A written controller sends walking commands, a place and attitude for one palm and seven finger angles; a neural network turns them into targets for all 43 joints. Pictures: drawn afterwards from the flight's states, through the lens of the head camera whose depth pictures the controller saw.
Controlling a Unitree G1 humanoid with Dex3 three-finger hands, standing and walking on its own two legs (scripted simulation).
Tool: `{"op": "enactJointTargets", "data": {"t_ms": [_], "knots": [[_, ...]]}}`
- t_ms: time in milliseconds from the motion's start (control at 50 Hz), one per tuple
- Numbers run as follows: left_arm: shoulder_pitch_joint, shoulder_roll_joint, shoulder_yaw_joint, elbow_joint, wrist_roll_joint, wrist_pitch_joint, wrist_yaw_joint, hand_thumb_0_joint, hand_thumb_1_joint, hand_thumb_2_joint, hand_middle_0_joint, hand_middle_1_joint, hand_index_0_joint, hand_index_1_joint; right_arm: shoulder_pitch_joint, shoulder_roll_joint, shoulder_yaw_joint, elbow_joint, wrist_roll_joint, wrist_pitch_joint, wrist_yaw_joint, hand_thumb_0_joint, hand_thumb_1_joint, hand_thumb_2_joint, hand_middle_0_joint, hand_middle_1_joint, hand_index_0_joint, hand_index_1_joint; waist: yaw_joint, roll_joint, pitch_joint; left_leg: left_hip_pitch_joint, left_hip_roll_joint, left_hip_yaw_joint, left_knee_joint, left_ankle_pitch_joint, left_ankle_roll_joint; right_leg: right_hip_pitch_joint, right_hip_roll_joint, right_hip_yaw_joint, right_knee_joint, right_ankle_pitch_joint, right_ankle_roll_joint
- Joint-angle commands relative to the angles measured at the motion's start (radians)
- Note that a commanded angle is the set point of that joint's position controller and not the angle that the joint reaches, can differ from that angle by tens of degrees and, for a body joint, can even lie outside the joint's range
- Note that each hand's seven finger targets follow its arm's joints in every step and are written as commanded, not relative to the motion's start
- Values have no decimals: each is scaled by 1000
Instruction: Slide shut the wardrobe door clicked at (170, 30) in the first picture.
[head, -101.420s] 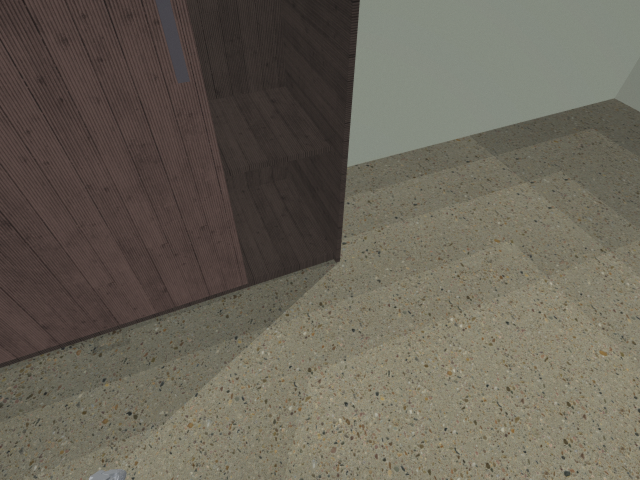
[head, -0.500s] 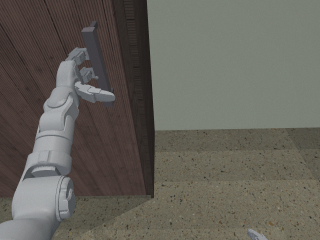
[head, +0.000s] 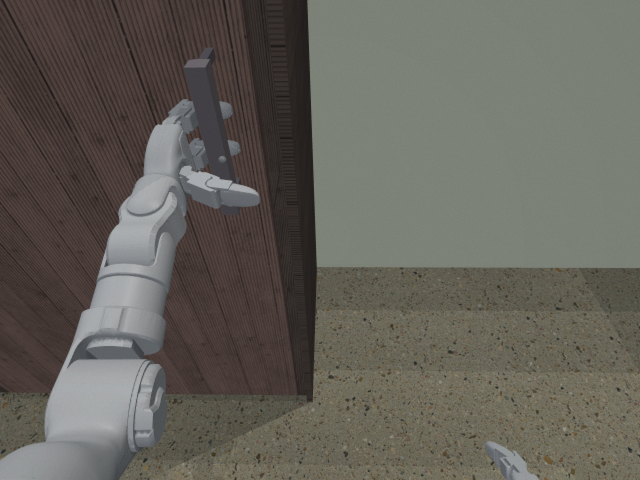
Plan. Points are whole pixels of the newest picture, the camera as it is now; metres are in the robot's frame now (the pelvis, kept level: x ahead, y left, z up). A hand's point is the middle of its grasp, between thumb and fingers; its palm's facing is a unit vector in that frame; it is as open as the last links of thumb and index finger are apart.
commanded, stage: slide the fingers in behind the handle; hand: left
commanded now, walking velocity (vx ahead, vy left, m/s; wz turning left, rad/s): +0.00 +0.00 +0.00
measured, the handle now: (220, 138) +0.49 +0.14 +0.20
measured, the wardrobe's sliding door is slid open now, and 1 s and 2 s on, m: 0.02 0.02 0.02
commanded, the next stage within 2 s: grip the handle and tug to test in 0.82 s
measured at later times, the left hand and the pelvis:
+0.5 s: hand (231, 157) +0.44 +0.12 +0.21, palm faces +0.01 -1.00 +0.01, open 14.0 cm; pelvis +0.00 +0.00 +0.00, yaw +0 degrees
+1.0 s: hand (233, 157) +0.45 +0.12 +0.20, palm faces +0.01 -1.00 +0.01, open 13.9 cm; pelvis +0.00 +0.00 +0.00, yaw +0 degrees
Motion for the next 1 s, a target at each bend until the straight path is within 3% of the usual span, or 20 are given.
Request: {"op": "enactJointTargets", "data": {"t_ms": [0, 20, 60, 100, 140, 180, 240, 300, 360, 400, 460, 600, 620, 680, 720, 760, 800, 860, 900, 980], "knots": [[-502, 174, 38, -206, -9, -81, 7, 0, -500, 300, -300, -1200, -300, -1200, -47, -124, -50, -120, -1, -49, -8, 0, -900, -900, 200, 300, 200, 300, -9, -62, -276, 213, 2, -41, -8, 298, 31, -30, 5, 14, -55, 366, 7], [-504, 193, 54, -170, -9, -76, 7, 0, -500, 300, -300, -1200, -300, -1200, -44, -127, -48, -114, -1, -47, -11, 0, -900, -900, 200, 300, 200, 300, -7, -94, -249, 183, 1, -38, -15, 268, 32, -28, 4, 13, -60, 349, 10], [-514, 224, 70, -154, -2, -79, 9, 0, -500, 300, -300, -1200, -300, -1200, -41, -131, -48, -112, -3, -43, -14, 0, -900, -900, 200, 300, 200, 300, -3, -72, -239, 164, -3, -31, -21, 238, 34, -19, -2, 21, -68, 320, 9], [-565, 193, 38, -169, 2, -90, 10, 0, -500, 300, -300, -1200, -300, -1200, -39, -126, -48, -113, -1, -50, -14, 0, -900, -900, 200, 300, 200, 300, -16, -35, -245, 178, -2, -32, -19, 232, 34, -43, -1, 24, -68, 313, 10], [-555, 204, 52, -178, 0, -106, 9, 0, -500, 300, -300, -1200, -300, -1200, -31, -127, -51, -114, -3, -56, -13, 0, -900, -900, 200, 300, 200, 300, -11, -55, -281, 188, -2, -34, -15, 262, 36, -18, 1, 24, -61, 345, 8], [-551, 185, 40, -228, -2, -126, 5, 0, -500, 300, -300, -1200, -300, -1200, -38, -123, -54, -123, -2, -62, -8, 0, -900, -900, 200, 300, 200, 300, -5, -14, -330, 224, -1, -31, -9, 303, 34, -1, 2, 24, -50, 382, 5], [-496, 164, 37, -196, -11, -114, 1, 0, -500, 300, -300, -1200, -300, -1200, -28, -126, -58, -116, 0, -67, -3, 0, -900, -900, 200, 300, 200, 300, -3, -63, -303, 207, -1, -29, -7, 312, 34, -3, 6, 17, -52, 403, 9], [-467, 201, 67, -209, -7, -97, 5, 0, -500, 300, -300, -1200, -300, -1200, -31, -130, -58, -118, 0, -62, -3, 0, -900, -900, 200, 300, 200, 300, 10, -52, -286, 184, -2, -26, -16, 300, 34, 8, 4, 18, -55, 395, 8], [-506, 140, 5, -230, -3, -88, 13, 0, -500, 300, -300, -1200, -300, -1200, -34, -124, -58, -115, 2, -61, -2, 0, -900, -900, 200, 300, 200, 300, -6, -52, -265, 192, -1, -26, -16, 283, 34, -11, 4, 14, -61, 368, 9], [-493, 170, 38, -218, -4, -79, 19, 0, -500, 300, -300, -1200, -300, -1200, -30, -129, -59, -114, 0, -61, -3, 0, -900, -900, 200, 300, 200, 300, -3, -61, -272, 194, -1, -28, -17, 280, 36, -17, 7, 18, -62, 367, 10], [-515, 163, 25, -195, -4, -75, 15, 0, -500, 300, -300, -1200, -300, -1200, -30, -128, -56, -108, -1, -57, -6, 0, -900, -900, 200, 300, 200, 300, -8, -59, -245, 181, -2, -26, -20, 255, 36, -21, 3, 19, -68, 342, 9], [-511, 184, 47, -213, -4, -93, 14, 0, -500, 300, -300, -1200, -300, -1200, -38, -124, -55, -118, 0, -56, -6, 0, -900, -900, 200, 300, 200, 300, -3, -55, -283, 192, -3, -23, -11, 284, 36, -4, 2, 24, -58, 385, 11], [-525, 142, 9, -217, -3, -93, 11, 0, -500, 300, -300, -1200, -300, -1200, -41, -120, -52, -120, 0, -57, -4, 0, -900, -900, 200, 300, 200, 300, -11, -36, -273, 196, -5, -24, -11, 281, 36, -17, 2, 22, -57, 381, 10], [-533, 183, 43, -208, -3, -97, 18, 0, -500, 300, -300, -1200, -300, -1200, -37, -125, -53, -116, -1, -56, -6, 0, -900, -900, 200, 300, 200, 300, -8, -60, -278, 198, -2, -30, -11, 282, 36, -16, 4, 20, -57, 373, 10], [-551, 137, 1, -192, -2, -92, 14, 0, -500, 300, -300, -1200, -300, -1200, -38, -121, -51, -113, 0, -57, -6, 0, -900, -900, 200, 300, 200, 300, -18, -52, -265, 197, -5, -30, -7, 276, 36, -30, 3, 20, -57, 373, 10], [-551, 175, 32, -205, 1, -96, 18, 0, -500, 300, -300, -1200, -300, -1200, -33, -125, -54, -114, -3, -54, -7, 0, -900, -900, 200, 300, 200, 300, -8, -44, -289, 203, -5, -32, -6, 293, 35, -11, 2, 20, -54, 376, 6], [-547, 139, 9, -190, -2, -94, 17, 0, -500, 300, -300, -1200, -300, -1200, -34, -121, -53, -114, -2, -56, -5, 0, -900, -900, 200, 300, 200, 300, -14, -50, -285, 207, -3, -32, -4, 296, 35, -26, 4, 17, -51, 384, 8], [-542, 191, 49, -153, 0, -92, 16, 0, -500, 300, -300, -1200, -300, -1200, -23, -129, -54, -106, -4, -49, -9, 0, -900, -900, 200, 300, 200, 300, -10, -80, -270, 179, -5, -27, -5, 285, 37, -10, 1, 20, -56, 384, 10], [-567, 157, 20, -176, 1, -99, 14, 0, -500, 300, -300, -1200, -300, -1200, -26, -123, -53, -114, -3, -53, -7, 0, -900, -900, 200, 300, 200, 300, -15, -63, -285, 195, -3, -30, -4, 295, 36, -19, 2, 19, -50, 390, 11], [-563, 172, 40, -180, -1, -107, 17, 0, -313, 380, -320, -1227, -320, -1227, -19, -125, -56, -114, -4, -53, -6, 0, -900, -900, 200, 300, 200, 300, -12, -61, -306, 205, -3, -32, 2, 327, 37, -10, 3, 20, -43, 419, 9]]}}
